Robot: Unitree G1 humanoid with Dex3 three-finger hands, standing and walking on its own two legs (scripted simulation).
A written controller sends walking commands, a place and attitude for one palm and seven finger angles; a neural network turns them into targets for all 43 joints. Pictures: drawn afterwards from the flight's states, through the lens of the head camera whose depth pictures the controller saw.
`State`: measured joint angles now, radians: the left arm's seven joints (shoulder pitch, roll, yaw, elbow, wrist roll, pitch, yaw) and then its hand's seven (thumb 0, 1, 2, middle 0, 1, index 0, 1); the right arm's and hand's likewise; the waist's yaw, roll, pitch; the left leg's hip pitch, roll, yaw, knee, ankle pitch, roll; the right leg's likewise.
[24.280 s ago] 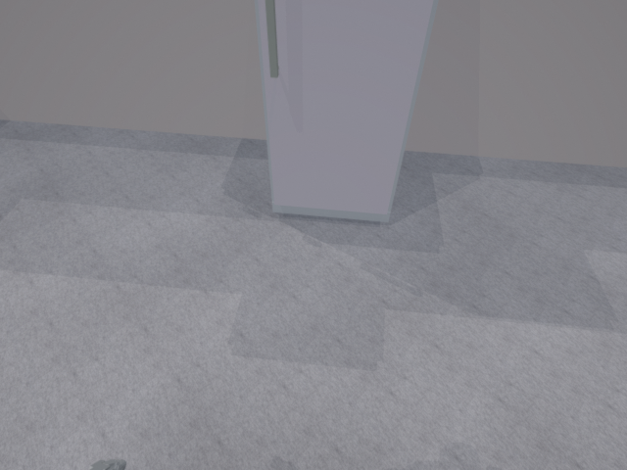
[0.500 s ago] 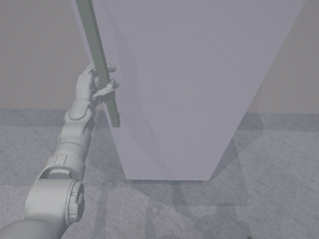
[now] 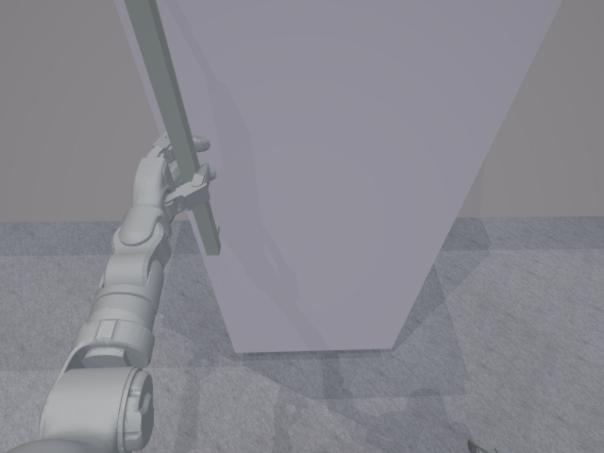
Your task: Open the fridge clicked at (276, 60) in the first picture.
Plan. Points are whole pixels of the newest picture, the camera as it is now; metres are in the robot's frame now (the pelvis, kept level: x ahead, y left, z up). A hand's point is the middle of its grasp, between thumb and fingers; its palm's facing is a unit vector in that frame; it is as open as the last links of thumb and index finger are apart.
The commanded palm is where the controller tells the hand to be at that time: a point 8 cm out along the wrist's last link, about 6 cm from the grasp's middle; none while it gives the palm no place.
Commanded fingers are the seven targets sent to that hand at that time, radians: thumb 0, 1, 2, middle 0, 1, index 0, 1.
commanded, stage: grip the handle and tug to test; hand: left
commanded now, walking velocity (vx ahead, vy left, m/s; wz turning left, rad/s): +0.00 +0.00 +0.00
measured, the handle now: (187, 143) +0.49 +0.16 +0.16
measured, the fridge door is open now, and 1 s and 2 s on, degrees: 1 27 58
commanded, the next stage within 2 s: pull the door a little, standing still in 0.10 s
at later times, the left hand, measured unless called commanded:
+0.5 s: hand (203, 227) +0.36 +0.12 +0.13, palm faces +0.00 -1.00 +0.01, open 6.1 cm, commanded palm +0.33 +0.18 +0.14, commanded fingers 0.00 0.90 0.90 -0.45 -1.40 -0.45 -1.40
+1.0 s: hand (236, 320) +0.24 +0.07 +0.13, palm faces +0.01 -0.99 -0.16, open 6.7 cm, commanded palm +0.21 +0.12 +0.14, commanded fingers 0.00 0.90 0.90 -0.45 -1.40 -0.45 -1.40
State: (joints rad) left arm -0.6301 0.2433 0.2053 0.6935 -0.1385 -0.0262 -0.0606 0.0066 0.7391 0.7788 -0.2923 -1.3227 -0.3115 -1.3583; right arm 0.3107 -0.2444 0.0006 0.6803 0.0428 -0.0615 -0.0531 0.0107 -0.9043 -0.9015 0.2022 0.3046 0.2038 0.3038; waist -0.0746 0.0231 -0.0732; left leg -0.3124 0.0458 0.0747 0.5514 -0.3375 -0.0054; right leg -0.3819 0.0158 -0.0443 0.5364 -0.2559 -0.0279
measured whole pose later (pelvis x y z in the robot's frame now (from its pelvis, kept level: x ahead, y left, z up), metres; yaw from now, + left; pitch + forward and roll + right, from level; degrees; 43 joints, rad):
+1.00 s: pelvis -0.04 -0.02 +0.00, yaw +2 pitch +1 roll +1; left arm 0.08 0.12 -0.12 -0.16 -0.02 0.02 0.11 -0.02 0.65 0.70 -0.34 -1.35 -0.25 -1.33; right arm 0.16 -0.17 0.06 0.55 -0.02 0.09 -0.08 0.01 -0.90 -0.90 0.20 0.30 0.20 0.30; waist -0.04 0.06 -0.05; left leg -0.26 0.02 0.04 0.49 -0.24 -0.02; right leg -0.34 -0.01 -0.08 0.53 -0.21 -0.04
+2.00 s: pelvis -0.06 -0.37 -0.01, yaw +49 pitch -3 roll +3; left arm 0.12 0.14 -0.21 -0.39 0.05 0.00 0.04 -0.04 0.63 0.94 -0.31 -1.21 -0.13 -1.19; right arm 0.11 -0.19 -0.02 0.58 -0.01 -0.11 -0.05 0.01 -0.91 -0.90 0.20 0.30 0.20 0.30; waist -0.05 0.00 0.15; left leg -0.40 0.05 0.10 0.94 -0.56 -0.03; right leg -0.39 -0.07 -0.16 0.68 -0.25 -0.09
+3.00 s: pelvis +0.08 -0.73 +0.00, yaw +73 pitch -3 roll +6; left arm -0.60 0.28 0.14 0.71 -0.02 -0.09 0.04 -0.06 0.55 0.86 -0.38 -1.30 -0.35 -1.36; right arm 0.26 -0.30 -0.02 0.76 0.02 -0.02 -0.11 0.01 -0.91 -0.90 0.20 0.30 0.20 0.30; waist -0.07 -0.02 0.08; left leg -0.23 -0.03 0.12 0.61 -0.50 0.00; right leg -0.42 -0.12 0.07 0.59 -0.18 0.03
